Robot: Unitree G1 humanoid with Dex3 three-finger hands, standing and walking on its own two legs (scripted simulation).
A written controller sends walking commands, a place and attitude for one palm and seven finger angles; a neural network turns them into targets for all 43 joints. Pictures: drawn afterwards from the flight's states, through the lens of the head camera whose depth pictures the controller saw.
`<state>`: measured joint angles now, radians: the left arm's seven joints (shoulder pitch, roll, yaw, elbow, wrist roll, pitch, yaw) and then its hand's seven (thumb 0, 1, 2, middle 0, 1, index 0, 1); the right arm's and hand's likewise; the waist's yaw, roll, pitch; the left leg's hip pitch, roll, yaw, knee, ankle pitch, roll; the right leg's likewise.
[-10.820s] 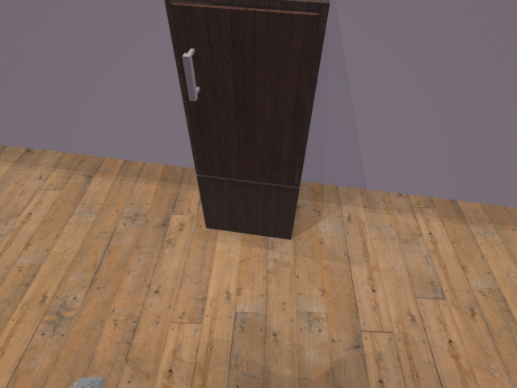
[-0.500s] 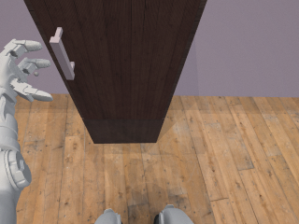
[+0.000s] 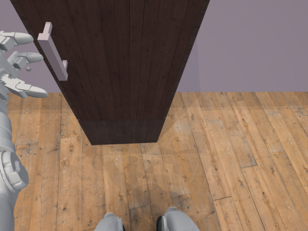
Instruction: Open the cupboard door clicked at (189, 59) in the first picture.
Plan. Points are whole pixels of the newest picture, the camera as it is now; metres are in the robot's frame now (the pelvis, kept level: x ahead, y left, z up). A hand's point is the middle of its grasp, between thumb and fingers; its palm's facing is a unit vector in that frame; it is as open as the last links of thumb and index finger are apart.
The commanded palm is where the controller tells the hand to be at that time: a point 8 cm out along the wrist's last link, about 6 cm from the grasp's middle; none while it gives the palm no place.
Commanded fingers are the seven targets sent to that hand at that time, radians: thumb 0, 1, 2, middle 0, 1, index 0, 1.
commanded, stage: move the hooked fingers beside the handle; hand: left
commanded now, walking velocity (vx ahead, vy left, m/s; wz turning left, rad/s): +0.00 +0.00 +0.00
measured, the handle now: (56, 53) +0.53 +0.20 +0.09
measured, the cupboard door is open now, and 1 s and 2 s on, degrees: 0 0 0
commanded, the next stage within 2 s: slide the fingers in behind the handle in 0.42 s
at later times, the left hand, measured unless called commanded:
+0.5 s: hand (27, 72) +0.48 +0.26 +0.09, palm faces -0.02 -1.00 +0.00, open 14.0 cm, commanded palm +0.46 +0.30 +0.09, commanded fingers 0.00 -0.50 0.30 -0.30 -1.20 -0.30 -1.20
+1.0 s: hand (44, 71) +0.48 +0.22 +0.09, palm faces -0.02 -1.00 +0.00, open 14.0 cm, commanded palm +0.46 +0.27 +0.09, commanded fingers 0.00 -0.50 0.30 -0.30 -1.20 -0.30 -1.20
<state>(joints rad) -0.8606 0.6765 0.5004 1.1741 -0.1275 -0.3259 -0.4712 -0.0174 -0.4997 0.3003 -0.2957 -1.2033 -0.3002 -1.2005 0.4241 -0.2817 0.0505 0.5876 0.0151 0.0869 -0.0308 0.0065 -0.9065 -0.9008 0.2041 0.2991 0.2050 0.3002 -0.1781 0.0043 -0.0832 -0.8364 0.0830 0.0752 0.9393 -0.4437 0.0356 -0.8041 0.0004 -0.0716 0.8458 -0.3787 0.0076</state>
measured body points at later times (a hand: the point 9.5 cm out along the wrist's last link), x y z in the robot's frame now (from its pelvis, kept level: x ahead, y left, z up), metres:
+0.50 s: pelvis +0.00 +0.00 +0.00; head +0.11 +0.03 +0.43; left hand +0.47 +0.31 +0.10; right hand +0.02 -0.27 -0.10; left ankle +0.00 +0.09 -0.69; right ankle +0.01 -0.13 -0.69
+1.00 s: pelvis +0.00 -0.01 +0.00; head +0.11 +0.02 +0.44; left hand +0.48 +0.28 +0.09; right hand +0.01 -0.27 -0.10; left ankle +0.00 +0.09 -0.69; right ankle +0.01 -0.13 -0.69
